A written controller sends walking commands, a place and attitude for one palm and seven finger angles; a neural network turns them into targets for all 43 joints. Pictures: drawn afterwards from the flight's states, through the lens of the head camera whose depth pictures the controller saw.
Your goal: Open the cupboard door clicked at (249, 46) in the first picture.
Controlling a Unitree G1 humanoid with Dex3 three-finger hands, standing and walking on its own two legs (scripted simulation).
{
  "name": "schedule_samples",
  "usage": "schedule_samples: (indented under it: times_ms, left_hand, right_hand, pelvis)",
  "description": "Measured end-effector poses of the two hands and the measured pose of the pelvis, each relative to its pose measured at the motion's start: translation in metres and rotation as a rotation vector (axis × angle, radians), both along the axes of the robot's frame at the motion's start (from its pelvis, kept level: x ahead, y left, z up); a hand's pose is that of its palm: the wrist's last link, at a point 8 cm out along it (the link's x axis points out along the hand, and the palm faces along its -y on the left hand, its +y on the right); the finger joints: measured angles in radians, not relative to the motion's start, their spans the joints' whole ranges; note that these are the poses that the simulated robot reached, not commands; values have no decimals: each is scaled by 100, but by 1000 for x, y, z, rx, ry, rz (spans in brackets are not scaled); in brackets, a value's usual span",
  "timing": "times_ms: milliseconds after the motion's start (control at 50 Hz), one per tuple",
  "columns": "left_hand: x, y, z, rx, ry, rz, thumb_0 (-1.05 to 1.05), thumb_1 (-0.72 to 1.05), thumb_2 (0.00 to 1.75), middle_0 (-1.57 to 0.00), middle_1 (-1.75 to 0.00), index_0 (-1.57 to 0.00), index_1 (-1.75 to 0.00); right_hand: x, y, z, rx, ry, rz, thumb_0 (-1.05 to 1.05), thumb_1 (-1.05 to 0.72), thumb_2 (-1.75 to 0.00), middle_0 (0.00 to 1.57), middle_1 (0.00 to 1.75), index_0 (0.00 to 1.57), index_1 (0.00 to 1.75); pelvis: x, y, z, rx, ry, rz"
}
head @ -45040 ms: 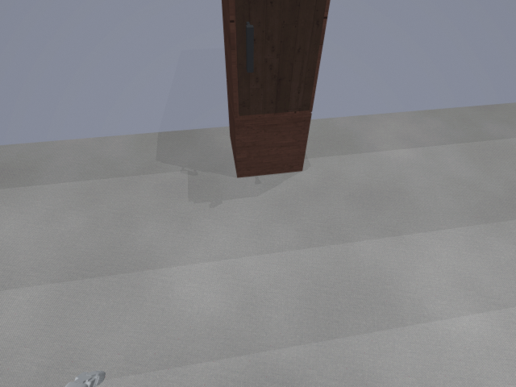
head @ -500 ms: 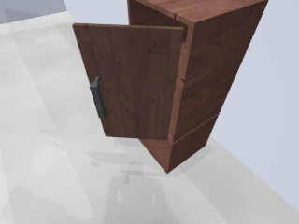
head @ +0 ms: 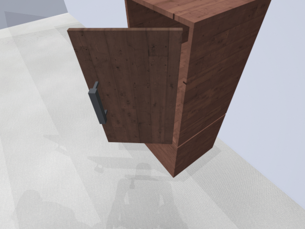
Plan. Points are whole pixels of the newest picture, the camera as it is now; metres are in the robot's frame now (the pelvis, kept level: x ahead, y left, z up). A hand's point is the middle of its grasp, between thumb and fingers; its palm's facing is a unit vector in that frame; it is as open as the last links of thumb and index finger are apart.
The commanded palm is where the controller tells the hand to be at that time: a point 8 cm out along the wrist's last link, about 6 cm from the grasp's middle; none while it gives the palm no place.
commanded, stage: raise the hand with hooked fingers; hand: left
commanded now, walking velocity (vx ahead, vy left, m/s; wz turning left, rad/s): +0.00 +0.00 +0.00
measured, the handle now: (100, 103) +0.55 +0.24 -0.03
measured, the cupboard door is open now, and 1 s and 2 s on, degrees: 50 50 50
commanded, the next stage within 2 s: none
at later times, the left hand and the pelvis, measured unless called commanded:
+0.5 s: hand (83, 227) +0.15 +0.20 -0.08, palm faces +0.11 -0.99 +0.00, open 9.0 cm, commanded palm +0.15 +0.26 -0.05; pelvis -0.01 -0.01 -0.09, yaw +2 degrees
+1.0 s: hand (63, 197) +0.20 +0.26 -0.03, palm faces +0.07 -0.99 -0.08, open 12.1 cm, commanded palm +0.18 +0.30 -0.03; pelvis -0.02 +0.02 -0.08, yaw +2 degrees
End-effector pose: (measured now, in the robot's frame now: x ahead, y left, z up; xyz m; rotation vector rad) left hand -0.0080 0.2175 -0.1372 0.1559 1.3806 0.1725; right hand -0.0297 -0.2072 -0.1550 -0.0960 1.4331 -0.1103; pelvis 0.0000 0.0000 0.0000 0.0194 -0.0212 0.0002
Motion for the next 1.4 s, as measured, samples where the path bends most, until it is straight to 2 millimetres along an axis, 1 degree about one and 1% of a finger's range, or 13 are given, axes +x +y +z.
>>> schedule_samples:
  times_ms: [40, 100, 200, 260, 380, 480, 580, 700, 780, 900, 1060, 1260, 1400]
  left_hand:
    - [7, 1, 2, 7, -34, 42, 2, 94, 90, -20, -30, -20, -30]
    - [62, 18, 41, 76, -392, 91, 4, 95, 90, -21, -31, -20, -31]
    - [165, 21, 120, 72, -962, 45, 3, 88, 87, -21, -35, -20, -34]
    - [199, 13, 140, -15, -1235, -24, 2, 82, 85, -21, -38, -20, -38]
    - [177, 1, 98, -178, -1348, -181, 1, 67, 79, -22, -46, -21, -46]
    - [131, 26, 58, -133, -1213, -76, 1, 55, 75, -23, -53, -23, -53]
    - [133, 52, 88, -6, -1377, -96, 2, 43, 70, -24, -61, -23, -61]
    - [190, 49, 98, -148, -1392, -292, 1, 29, 64, -24, -70, -24, -70]
    - [206, 52, 87, -240, -1224, -265, 1, 19, 60, -25, -76, -25, -76]
    - [190, 80, 111, -90, -1290, -147, 1, 6, 54, -26, -85, -26, -84]
    - [193, 90, 99, -108, -1312, -221, 0, -13, 46, -27, -97, -27, -97]
    - [212, 112, 132, -65, -1387, -191, 0, -36, 36, -30, -112, -29, -111]
    - [222, 121, 126, -85, -1293, -202, -1, -46, 32, -30, -118, -29, -117]
  right_hand:
    - [6, -5, 2, -12, -23, -9, 0, -91, -89, 20, 30, 20, 30]
    - [39, -21, 13, -77, -235, -4, 1, -91, -89, 20, 30, 20, 30]
    - [122, -49, 33, -145, -594, 41, 1, -91, -89, 20, 30, 20, 30]
    - [172, -61, 54, -175, -779, 79, 1, -91, -89, 20, 30, 20, 30]
    - [244, -68, 83, -218, -998, 202, 1, -91, -89, 20, 30, 20, 30]
    - [275, -51, 71, -215, -1014, 284, 0, -91, -90, 20, 30, 20, 30]
    - [270, -16, 29, -137, -931, 324, 0, -91, -90, 20, 30, 20, 30]
    - [220, 15, -18, -28, -775, 249, 1, -91, -89, 20, 30, 20, 30]
    - [180, 15, -19, -30, -684, 145, 1, -90, -89, 21, 30, 21, 30]
    - [149, -5, -4, -118, -631, 113, 1, -90, -89, 21, 30, 21, 30]
    - [164, -24, 8, -205, -680, 187, 1, -90, -89, 20, 30, 20, 30]
    - [192, -3, 35, -164, -789, 212, 1, -90, -89, 20, 30, 20, 30]
    - [193, 4, 28, -123, -756, 233, 1, -90, -89, 20, 30, 21, 30]
  pelvis:
    - [0, -2, -1, -5, 3, -3]
    - [2, -4, -3, -4, 8, 5]
    - [-1, -2, -12, -10, 50, 41]
    - [-4, -6, -25, -1, 114, 28]
    - [-5, -14, -59, 3, 202, 19]
    - [-6, -14, -82, -24, 244, 41]
    - [-11, -10, -95, -67, 268, 64]
    - [-20, 1, -99, -81, 289, 58]
    - [-19, 8, -89, -65, 290, 37]
    - [-16, 17, -78, -58, 282, 29]
    - [-21, 25, -84, -74, 276, 46]
    - [-17, 24, -71, -75, 242, 47]
    - [-14, 22, -67, -77, 242, 51]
